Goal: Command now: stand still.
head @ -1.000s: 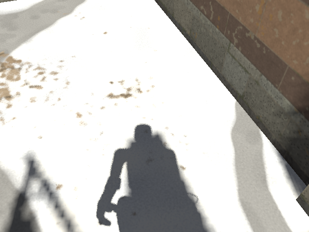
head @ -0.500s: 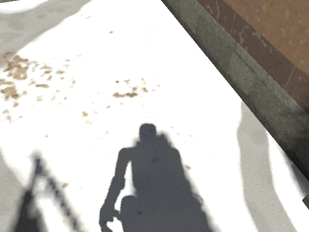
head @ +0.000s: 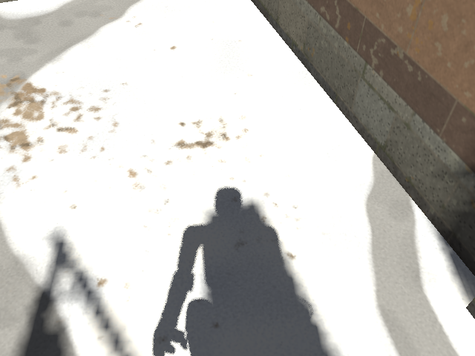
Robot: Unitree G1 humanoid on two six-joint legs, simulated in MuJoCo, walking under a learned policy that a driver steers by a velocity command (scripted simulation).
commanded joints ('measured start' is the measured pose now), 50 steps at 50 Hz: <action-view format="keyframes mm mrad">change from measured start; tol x4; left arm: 1 63 85 11 -7 0 -3 3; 47 110 74 8 14 -3 -7 7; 50 67 73 12 -11 -4 -13 15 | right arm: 1 96 -81 -14 -10 0 -4 -2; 47 114 -73 -8 16 1 0 -3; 50 96 -130 -29 3 14 1 -15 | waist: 1 -1 17 55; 47 -1 24 50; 50 -11 74 111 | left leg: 1 -54 97 -75 -78 208 10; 11 -47 96 -77 -80 225 10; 12 -44 94 -81 -97 132 10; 14 -75 94 -90 -112 85 12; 19 -28 94 -77 -77 275 8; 25 -15 90 -72 -69 321 5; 46 -37 94 -81 -85 235 11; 47 -33 92 -86 -102 141 12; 50 -101 109 -156 -188 -307 51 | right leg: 1 0 -26 2 -34 124 -55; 11 -3 -27 -2 -34 126 -52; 13 -5 -20 -10 -42 64 -52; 25 1 -29 -9 -25 179 -51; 46 -6 -30 -11 -37 127 -49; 50 -59 31 -82 38 -122 -57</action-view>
